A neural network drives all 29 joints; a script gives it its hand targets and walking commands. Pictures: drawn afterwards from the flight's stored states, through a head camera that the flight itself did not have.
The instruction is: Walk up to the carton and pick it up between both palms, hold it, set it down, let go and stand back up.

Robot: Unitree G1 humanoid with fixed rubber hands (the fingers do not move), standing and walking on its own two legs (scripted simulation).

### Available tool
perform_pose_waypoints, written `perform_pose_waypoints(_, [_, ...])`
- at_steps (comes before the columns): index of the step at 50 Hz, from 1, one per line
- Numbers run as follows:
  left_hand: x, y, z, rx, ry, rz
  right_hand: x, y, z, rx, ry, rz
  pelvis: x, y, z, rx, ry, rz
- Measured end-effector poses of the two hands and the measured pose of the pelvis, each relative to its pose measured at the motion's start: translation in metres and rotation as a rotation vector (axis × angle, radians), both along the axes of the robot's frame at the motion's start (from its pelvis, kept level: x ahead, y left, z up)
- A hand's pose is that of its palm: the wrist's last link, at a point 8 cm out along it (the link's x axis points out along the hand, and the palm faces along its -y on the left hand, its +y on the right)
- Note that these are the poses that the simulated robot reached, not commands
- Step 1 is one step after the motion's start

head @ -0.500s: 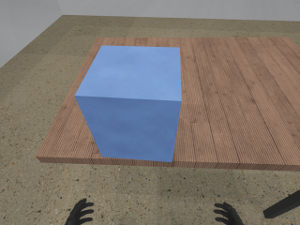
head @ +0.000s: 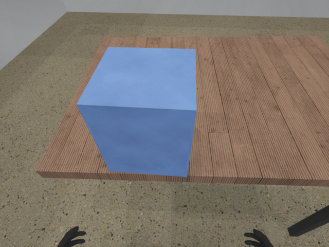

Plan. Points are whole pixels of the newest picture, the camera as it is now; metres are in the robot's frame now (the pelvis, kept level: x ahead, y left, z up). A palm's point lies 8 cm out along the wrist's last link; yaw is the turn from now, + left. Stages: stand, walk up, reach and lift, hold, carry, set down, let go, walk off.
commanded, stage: stand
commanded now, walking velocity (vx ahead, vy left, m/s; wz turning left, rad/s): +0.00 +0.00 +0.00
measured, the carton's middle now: (149, 114) +0.41 +0.05 +0.11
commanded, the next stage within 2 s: none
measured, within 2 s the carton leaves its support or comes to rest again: neither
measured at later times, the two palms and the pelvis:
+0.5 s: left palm out of the picture +0.11 +0.29 -0.10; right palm out of the picture +0.12 -0.25 -0.10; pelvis +0.00 +0.00 +0.00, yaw +0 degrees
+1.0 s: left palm out of the picture +0.10 +0.29 -0.10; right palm out of the picture +0.11 -0.25 -0.11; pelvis +0.00 +0.00 +0.00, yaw +0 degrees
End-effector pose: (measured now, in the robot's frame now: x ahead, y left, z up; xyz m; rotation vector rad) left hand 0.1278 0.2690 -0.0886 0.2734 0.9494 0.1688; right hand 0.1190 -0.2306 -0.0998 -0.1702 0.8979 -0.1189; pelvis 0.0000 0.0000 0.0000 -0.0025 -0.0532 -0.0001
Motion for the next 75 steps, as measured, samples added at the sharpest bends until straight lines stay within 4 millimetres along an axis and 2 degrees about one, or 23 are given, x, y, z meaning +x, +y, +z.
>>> perform_pose_waypoints(4, [-0.007,0.012,-0.001,0.031,0.033,0.002,-0.001,-0.012,0.001,-0.030,0.019,-0.002,0.001,0.000,0.000,0.000,0.005,0.000])
perform_pose_waypoints(9, [-0.010,0.016,-0.002,0.038,0.045,0.003,-0.001,-0.018,0.001,-0.045,0.028,-0.002,0.002,0.000,0.000,-0.001,0.007,0.000])
perform_pose_waypoints(36, [-0.024,0.018,-0.008,0.043,0.099,0.024,-0.004,-0.016,-0.004,-0.032,0.047,-0.005,0.002,0.000,0.000,0.000,0.007,0.000])
perform_pose_waypoints(75, [-0.035,0.018,-0.007,0.045,0.101,0.042,-0.015,-0.017,-0.010,-0.016,0.054,-0.017,-0.002,0.000,0.000,0.001,-0.003,0.000])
